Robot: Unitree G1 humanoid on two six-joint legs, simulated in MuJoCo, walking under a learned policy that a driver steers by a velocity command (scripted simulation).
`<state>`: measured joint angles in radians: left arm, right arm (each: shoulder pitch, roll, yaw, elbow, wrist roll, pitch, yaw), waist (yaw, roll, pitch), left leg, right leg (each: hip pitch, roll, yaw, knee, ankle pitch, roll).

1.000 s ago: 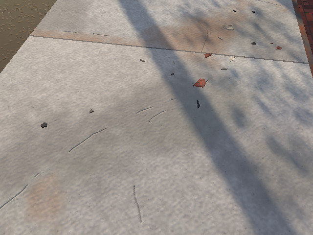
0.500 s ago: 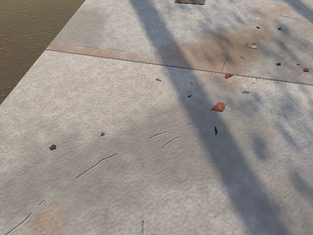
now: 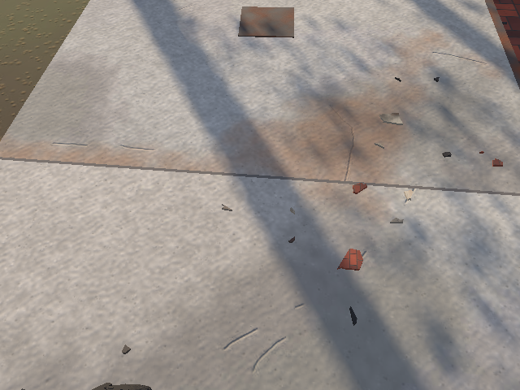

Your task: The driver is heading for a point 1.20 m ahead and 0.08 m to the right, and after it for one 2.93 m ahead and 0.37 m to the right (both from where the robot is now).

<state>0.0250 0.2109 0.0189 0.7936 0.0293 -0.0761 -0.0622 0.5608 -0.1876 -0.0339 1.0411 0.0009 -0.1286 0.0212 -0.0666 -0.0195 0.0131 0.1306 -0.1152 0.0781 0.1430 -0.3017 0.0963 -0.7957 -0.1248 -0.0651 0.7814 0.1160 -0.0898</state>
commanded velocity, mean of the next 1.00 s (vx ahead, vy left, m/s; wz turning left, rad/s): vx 1.00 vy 0.00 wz -0.03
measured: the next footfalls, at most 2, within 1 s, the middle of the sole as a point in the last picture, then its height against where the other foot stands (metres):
right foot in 0.14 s outside the picture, level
left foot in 0.60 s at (222, 280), level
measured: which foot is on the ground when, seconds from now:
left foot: down 0.00-0.16, up 0.18-0.58, down 0.60-1.00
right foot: up 0.00-0.12, down 0.14-0.58, up 0.60-1.00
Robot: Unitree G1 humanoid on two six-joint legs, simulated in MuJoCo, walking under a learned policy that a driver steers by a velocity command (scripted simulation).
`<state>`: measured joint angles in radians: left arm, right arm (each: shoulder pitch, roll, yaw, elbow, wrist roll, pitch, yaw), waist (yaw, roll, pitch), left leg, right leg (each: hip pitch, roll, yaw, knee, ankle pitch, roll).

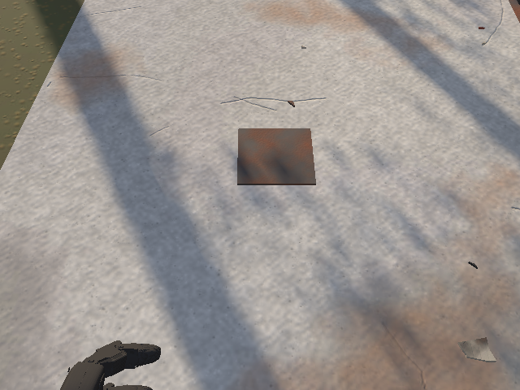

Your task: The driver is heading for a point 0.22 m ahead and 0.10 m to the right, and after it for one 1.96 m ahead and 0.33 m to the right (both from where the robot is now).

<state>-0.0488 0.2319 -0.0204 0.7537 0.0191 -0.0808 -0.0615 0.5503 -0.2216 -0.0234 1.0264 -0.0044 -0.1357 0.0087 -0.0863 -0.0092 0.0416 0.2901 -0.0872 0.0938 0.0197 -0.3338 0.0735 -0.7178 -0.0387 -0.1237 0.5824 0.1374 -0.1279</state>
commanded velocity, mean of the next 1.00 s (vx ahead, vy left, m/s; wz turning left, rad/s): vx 1.00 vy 0.00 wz -0.38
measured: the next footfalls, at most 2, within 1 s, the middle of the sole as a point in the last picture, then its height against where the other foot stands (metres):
right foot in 0.08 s outside the picture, level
left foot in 0.50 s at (239, 284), level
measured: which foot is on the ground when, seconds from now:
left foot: down 0.00-0.08, up 0.10-0.48, down 0.50-0.96, up 0.98-1.00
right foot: up 0.00-0.06, down 0.08-0.52, up 0.54-0.92, down 0.94-1.00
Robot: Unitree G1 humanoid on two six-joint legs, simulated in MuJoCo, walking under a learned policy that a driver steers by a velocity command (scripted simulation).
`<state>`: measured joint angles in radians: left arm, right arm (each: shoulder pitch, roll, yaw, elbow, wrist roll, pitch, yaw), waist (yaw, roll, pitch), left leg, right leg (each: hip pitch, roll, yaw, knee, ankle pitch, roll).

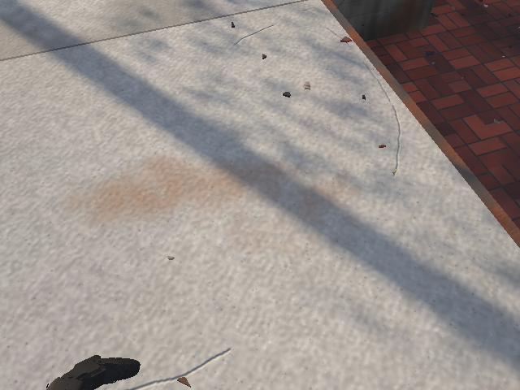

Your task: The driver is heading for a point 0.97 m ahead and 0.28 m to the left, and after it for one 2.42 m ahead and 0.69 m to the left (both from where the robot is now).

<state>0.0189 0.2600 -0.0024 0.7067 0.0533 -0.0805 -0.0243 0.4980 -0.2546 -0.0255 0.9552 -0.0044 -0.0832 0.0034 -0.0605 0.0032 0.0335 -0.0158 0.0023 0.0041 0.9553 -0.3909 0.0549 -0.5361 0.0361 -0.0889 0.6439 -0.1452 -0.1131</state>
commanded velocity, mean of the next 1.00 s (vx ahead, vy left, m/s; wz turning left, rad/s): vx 1.00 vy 0.00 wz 0.63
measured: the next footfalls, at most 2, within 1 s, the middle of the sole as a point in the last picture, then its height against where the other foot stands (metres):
left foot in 0.40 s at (223, 334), level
right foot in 0.84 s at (231, 194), level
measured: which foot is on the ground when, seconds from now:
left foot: up 0.00-0.38, down 0.40-0.84, up 0.86-1.00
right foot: down 0.00-0.42, up 0.44-0.82, down 0.84-1.00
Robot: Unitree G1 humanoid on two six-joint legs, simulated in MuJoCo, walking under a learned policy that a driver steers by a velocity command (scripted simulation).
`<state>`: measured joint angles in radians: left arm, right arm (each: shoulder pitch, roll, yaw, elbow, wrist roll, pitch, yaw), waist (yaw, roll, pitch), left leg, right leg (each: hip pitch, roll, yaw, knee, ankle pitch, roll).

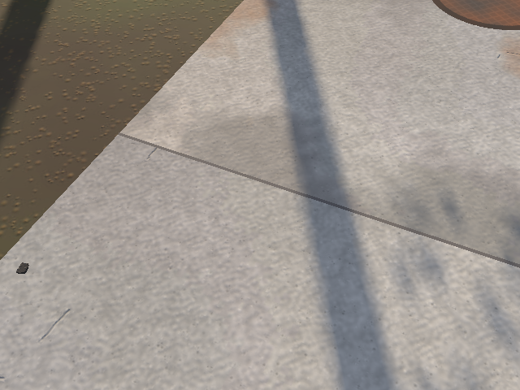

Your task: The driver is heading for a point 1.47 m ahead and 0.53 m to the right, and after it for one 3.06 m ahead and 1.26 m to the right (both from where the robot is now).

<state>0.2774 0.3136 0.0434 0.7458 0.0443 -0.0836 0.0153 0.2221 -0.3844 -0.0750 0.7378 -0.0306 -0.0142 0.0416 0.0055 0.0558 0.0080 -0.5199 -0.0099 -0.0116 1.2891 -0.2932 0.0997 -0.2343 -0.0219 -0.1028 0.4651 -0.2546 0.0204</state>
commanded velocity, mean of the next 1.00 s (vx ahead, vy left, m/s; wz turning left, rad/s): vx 1.00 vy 0.00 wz -0.57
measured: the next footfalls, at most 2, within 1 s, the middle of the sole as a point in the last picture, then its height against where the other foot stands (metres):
left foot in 0.26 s outside the picture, level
right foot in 0.70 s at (328, 271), level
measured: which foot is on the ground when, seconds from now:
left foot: up 0.00-0.24, down 0.26-0.70, up 0.72-1.00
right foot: down 0.00-0.26, up 0.28-0.68, down 0.70-1.00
